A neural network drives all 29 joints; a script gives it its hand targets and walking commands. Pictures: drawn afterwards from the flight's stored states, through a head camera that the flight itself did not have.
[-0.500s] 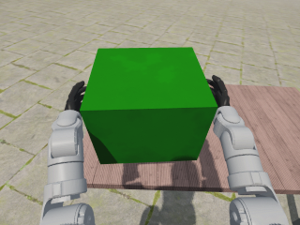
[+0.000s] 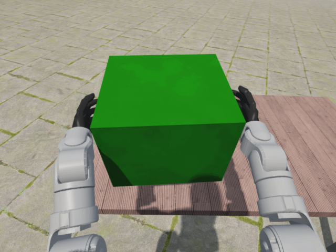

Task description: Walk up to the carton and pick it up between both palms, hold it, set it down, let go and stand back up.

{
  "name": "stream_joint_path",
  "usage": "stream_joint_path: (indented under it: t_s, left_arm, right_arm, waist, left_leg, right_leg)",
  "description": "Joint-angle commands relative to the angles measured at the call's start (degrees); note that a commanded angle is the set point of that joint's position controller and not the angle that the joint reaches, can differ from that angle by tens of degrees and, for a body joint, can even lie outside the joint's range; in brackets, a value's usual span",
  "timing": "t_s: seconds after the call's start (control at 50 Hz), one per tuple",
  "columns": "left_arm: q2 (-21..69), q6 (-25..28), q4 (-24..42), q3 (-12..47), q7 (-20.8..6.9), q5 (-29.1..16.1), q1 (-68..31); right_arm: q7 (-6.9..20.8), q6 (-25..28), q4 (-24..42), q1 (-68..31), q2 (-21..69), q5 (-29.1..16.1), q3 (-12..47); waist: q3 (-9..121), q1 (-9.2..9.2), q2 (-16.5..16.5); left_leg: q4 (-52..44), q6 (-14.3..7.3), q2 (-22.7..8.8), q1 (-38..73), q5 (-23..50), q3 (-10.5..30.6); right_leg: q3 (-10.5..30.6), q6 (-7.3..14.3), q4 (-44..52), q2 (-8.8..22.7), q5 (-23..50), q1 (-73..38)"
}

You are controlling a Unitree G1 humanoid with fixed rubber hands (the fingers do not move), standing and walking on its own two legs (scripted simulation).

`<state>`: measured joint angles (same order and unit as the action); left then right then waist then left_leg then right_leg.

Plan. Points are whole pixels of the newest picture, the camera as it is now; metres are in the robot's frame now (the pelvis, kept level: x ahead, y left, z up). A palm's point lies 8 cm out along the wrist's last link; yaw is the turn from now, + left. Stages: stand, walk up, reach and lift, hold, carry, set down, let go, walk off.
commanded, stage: hold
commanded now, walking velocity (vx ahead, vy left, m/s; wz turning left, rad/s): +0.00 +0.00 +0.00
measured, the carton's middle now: (165, 118) +0.42 -0.01 +0.14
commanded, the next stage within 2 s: none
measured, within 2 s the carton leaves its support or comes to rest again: neither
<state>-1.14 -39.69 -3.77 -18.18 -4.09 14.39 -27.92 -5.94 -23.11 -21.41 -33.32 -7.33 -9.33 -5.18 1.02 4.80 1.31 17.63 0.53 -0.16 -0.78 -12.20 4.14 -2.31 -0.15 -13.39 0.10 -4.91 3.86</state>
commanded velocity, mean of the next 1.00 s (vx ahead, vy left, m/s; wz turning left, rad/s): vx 0.00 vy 0.00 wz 0.00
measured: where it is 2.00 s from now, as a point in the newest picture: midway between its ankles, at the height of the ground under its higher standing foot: outside the picture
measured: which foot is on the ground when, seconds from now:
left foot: down 0.00-1.00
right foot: down 0.00-1.00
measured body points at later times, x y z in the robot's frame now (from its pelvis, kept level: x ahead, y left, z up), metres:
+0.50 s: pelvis +0.00 +0.00 +0.00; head -0.04 +0.01 +0.45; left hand +0.37 +0.18 +0.17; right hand +0.37 -0.19 +0.18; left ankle -0.02 +0.13 -0.75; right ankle +0.03 -0.12 -0.75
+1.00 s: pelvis +0.00 +0.00 +0.00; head -0.04 +0.02 +0.45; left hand +0.37 +0.19 +0.17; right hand +0.37 -0.18 +0.19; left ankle -0.02 +0.13 -0.75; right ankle +0.03 -0.12 -0.75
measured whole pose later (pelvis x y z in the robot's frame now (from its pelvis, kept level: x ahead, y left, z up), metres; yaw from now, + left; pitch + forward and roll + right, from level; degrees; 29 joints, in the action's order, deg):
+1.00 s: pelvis +0.00 +0.00 +0.00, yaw +1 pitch -4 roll -1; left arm -2.5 -39.0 -5.7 -17.8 -4.2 13.8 -29.6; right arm -6.0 -22.5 -22.0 -34.2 -6.4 -8.6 -6.6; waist 1.6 4.9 1.5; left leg 18.0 0.4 0.4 -1.8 -12.0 4.6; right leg -2.7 -0.4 -13.6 0.7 -4.8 4.6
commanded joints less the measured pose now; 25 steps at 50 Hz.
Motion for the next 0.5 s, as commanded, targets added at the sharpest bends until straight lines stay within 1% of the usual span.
stream_joint_path:
  t_s: [0.0, 0.02, 0.04, 0.06, 0.08, 0.1, 0.12, 0.14, 0.16, 0.18, 0.2, 0.22, 0.24, 0.26, 0.28, 0.3, 0.32, 0.34, 0.36, 0.38, 0.4, 0.42, 0.44, 0.46, 0.48]
  left_arm:
    - [22.34, 4.62, 9.98, 24.72, -8.81, -10.66, -34.25]
    - [22.98, 4.51, 9.47, 25.64, -8.78, -10.74, -35.10]
    - [21.80, 4.30, 5.85, 24.42, -9.12, -9.66, -35.49]
    - [21.24, 4.19, 6.56, 24.16, -9.54, -9.05, -36.27]
    - [22.42, 4.03, 7.92, 25.28, -9.21, -9.85, -36.07]
    - [22.76, 3.77, 6.97, 24.54, -9.58, -9.40, -34.59]
    - [22.39, 5.15, 10.96, 25.50, -9.72, -10.65, -37.38]
    - [23.01, 4.86, 10.53, 25.59, -9.34, -10.90, -36.56]
    - [23.36, 4.78, 8.65, 26.74, -8.87, -11.14, -37.65]
    - [23.74, 4.68, 6.86, 25.09, -8.61, -10.09, -36.23]
    - [22.98, 4.87, 5.45, 25.06, -9.06, -9.87, -37.48]
    - [23.24, 4.93, 8.64, 26.20, -9.01, -10.57, -36.75]
    - [22.20, 4.80, 5.24, 24.10, -9.15, -9.53, -36.82]
    - [24.38, 4.84, 6.49, 26.09, -8.75, -10.18, -37.36]
    - [25.40, 4.56, 7.48, 26.38, -8.36, -10.39, -33.76]
    - [24.31, 4.62, 6.98, 25.76, -8.23, -10.45, -34.75]
    - [24.01, 4.23, 6.79, 25.86, -8.21, -10.22, -35.38]
    - [24.68, 4.63, 8.84, 26.68, -8.03, -10.86, -35.37]
    - [22.28, 4.56, 4.17, 23.31, -8.74, -9.79, -35.55]
    - [23.50, 4.41, 5.90, 23.70, -8.63, -9.76, -35.30]
    - [24.12, 5.06, 8.13, 24.41, -8.18, -10.43, -35.04]
    - [23.98, 4.68, 7.81, 24.58, -8.19, -10.13, -34.05]
    - [23.90, 4.49, 7.85, 25.02, -8.42, -10.53, -36.67]
    - [22.61, 5.02, 9.16, 25.76, -8.75, -11.05, -37.80]
    - [21.50, 4.62, 7.46, 24.26, -9.24, -10.87, -35.50]
  right_arm:
    - [9.00, 3.42, 19.10, -35.88, 27.74, -5.96, 22.51]
    - [9.08, 2.88, 16.42, -33.59, 27.59, -5.68, 22.15]
    - [9.03, 2.65, 15.10, -35.69, 26.96, -4.44, 20.20]
    - [8.88, 2.31, 13.81, -34.14, 28.19, -3.89, 20.62]
    - [9.19, 2.82, 15.29, -35.03, 27.67, -4.25, 20.71]
    - [9.04, 2.39, 14.45, -33.79, 27.16, -4.22, 20.82]
    - [8.58, 3.02, 17.67, -34.40, 29.23, -4.75, 22.31]
    - [8.73, 3.21, 18.93, -36.15, 29.02, -6.15, 22.74]
    - [9.04, 2.90, 16.44, -35.88, 26.96, -4.88, 20.29]
    - [9.27, 2.76, 14.77, -35.88, 27.60, -5.59, 22.13]
    - [9.42, 2.69, 13.65, -35.80, 27.43, -4.37, 20.37]
    - [9.22, 3.43, 16.67, -36.13, 28.44, -5.14, 22.04]
    - [9.18, 3.30, 15.77, -38.07, 28.00, -4.88, 21.70]
    - [9.74, 3.29, 14.16, -37.29, 27.29, -4.53, 20.42]
    - [9.76, 3.65, 16.90, -37.16, 26.97, -5.42, 21.97]
    - [9.74, 3.20, 15.81, -36.47, 26.75, -5.60, 21.78]
    - [10.11, 2.63, 12.46, -35.12, 25.91, -4.98, 20.32]
    - [10.39, 3.32, 15.62, -36.52, 26.78, -6.00, 21.88]
    - [9.83, 2.63, 13.22, -36.13, 27.10, -4.95, 21.32]
    - [9.85, 2.89, 15.27, -36.70, 27.86, -5.54, 21.94]
    - [10.08, 3.49, 17.23, -37.14, 28.27, -6.11, 22.99]
    - [9.95, 3.10, 15.36, -36.00, 27.61, -6.31, 22.50]
    - [9.92, 2.72, 14.08, -35.46, 27.46, -5.99, 21.40]
    - [9.65, 2.91, 14.39, -35.11, 27.29, -5.27, 21.11]
    - [9.15, 3.14, 17.23, -36.35, 28.16, -6.04, 22.82]
  waist:
    - [20.76, 0.22, -0.23]
    - [19.79, 1.27, -1.86]
    - [17.71, 1.05, -2.40]
    - [15.60, 1.16, -1.88]
    - [18.01, 1.18, -2.42]
    - [17.98, 1.01, -1.85]
    - [22.27, 1.05, -1.61]
    - [22.86, 0.39, -2.54]
    - [20.13, 2.31, -3.64]
    - [18.28, -0.45, -3.22]
    - [17.58, 1.01, -3.54]
    - [21.46, 0.47, -3.49]
    - [17.76, -0.75, -3.21]
    - [19.27, 0.85, -4.43]
    - [21.80, 0.24, -2.38]
    - [21.12, -0.39, -2.62]
    - [19.14, 1.28, -3.71]
    - [21.63, -0.01, -2.82]
    - [16.41, -0.82, -1.30]
    - [19.08, -0.75, -1.10]
    - [22.95, -1.16, -0.53]
    - [20.72, -0.47, -1.76]
    - [20.93, 0.27, -2.35]
    - [21.64, 1.86, -1.89]
    - [21.56, -0.46, -0.43]
  left_leg:
    - [-2.09, 1.54, 3.79, -9.40, 17.62, -4.08]
    - [-2.74, 1.75, 3.89, -9.47, 15.98, -4.05]
    - [-3.70, 1.40, 3.86, -10.94, 11.31, -4.02]
    - [-4.30, 1.11, 3.96, -12.29, 9.63, -4.30]
    - [-4.12, 1.72, 3.39, -11.28, 12.41, -3.82]
    - [-3.83, 1.36, 3.51, -10.71, 12.15, -4.25]
    - [-3.37, 1.34, 3.93, -9.07, 13.00, -4.76]
    - [-3.33, 1.76, 3.65, -9.35, 14.94, -4.36]
    - [-2.98, 2.45, 3.21, -9.32, 14.85, -3.37]
    - [-3.69, 2.04, 3.37, -9.66, 14.28, -4.09]
    - [-4.09, 1.63, 3.36, -10.66, 11.00, -3.84]
    - [-3.33, 1.52, 3.46, -9.57, 12.92, -3.98]
    - [-4.22, 1.31, 3.47, -11.34, 9.79, -4.07]
    - [-4.05, 1.74, 3.13, -10.08, 11.79, -3.73]
    - [-3.08, 2.38, 2.65, -8.15, 17.42, -3.35]
    - [-2.73, 2.33, 2.69, -8.07, 17.75, -3.36]
    - [-3.11, 2.64, 2.12, -9.03, 17.31, -2.51]
    - [-2.29, 2.49, 2.54, -8.08, 18.07, -3.08]
    - [-3.72, 1.55, 3.17, -11.01, 12.29, -3.64]
    - [-3.33, 1.76, 2.80, -10.23, 15.78, -3.36]
    - [-2.58, 1.70, 3.25, -8.92, 18.07, -3.85]
    - [-2.53, 2.02, 3.06, -9.40, 18.64, -3.54]
    - [-2.62, 2.06, 3.38, -9.55, 17.17, -3.85]
    - [-2.25, 2.21, 3.78, -9.24, 17.21, -3.57]
    - [-2.17, 1.68, 4.14, -10.09, 16.98, -4.33]
  right_leg:
    - [0.36, -0.05, -3.26, -2.32, 14.53, -22.74]
    - [-0.25, 0.08, -3.21, -2.29, 13.86, -22.04]
    - [-0.27, 0.25, -2.39, -1.87, 8.87, -20.69]
    - [-0.15, -0.19, -2.09, -1.48, 6.98, -20.70]
    - [-0.38, -0.23, -3.02, -2.19, 9.11, -20.40]
    - [-0.32, -0.15, -2.66, -2.18, 9.17, -20.66]
    - [-0.09, -0.30, -2.86, -1.57, 11.33, -22.92]
    - [-0.01, -0.35, -3.23, -1.81, 12.13, -22.39]
    - [-0.53, -0.42, -3.04, -2.65, 9.12, -19.05]
    - [-0.55, -0.09, -2.74, -2.42, 8.16, -18.27]
    - [-0.42, 0.08, -2.62, -1.87, 6.65, -18.03]
    - [-0.34, 0.05, -3.08, -2.06, 9.03, -20.11]
    - [-0.11, 0.13, -2.30, -1.65, 6.19, -19.56]
    - [-0.89, 0.53, -3.23, -2.53, 6.83, -18.32]
    - [-1.26, -0.17, -3.61, -3.40, 9.68, -18.89]
    - [-0.94, 0.18, -3.27, -3.37, 9.03, -18.27]
    - [-0.43, 0.55, -3.26, -3.01, 8.60, -18.59]
    - [-0.51, 0.49, -3.60, -3.26, 10.23, -18.73]
    - [-0.29, 0.48, -2.38, -2.39, 6.78, -18.79]
    - [-0.33, -0.02, -3.27, -2.72, 9.74, -20.23]
    - [-0.65, 0.03, -3.78, -2.97, 12.75, -21.36]
    - [-0.41, 0.00, -3.42, -3.05, 11.96, -20.22]
    - [-0.45, 0.23, -3.46, -2.65, 11.66, -20.42]
    - [-0.10, 0.29, -3.47, -2.22, 12.85, -21.13]
    - [0.47, -0.14, -3.05, -2.04, 13.44, -22.66]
